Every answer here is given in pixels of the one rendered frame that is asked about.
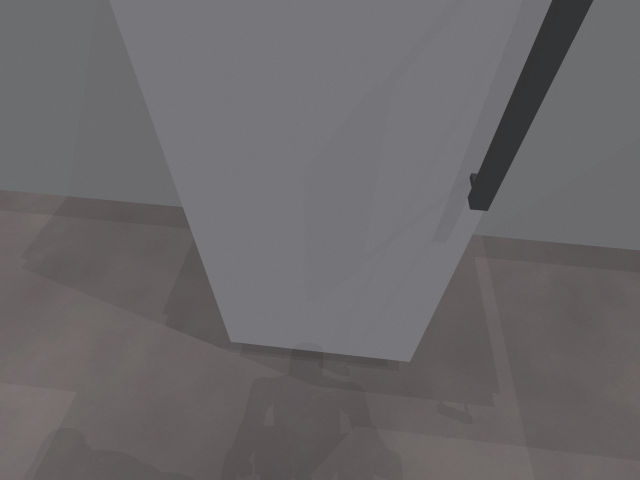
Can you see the fridge door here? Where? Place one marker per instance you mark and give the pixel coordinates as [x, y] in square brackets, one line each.
[322, 152]

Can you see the handle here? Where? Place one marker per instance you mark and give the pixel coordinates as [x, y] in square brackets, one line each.
[557, 32]

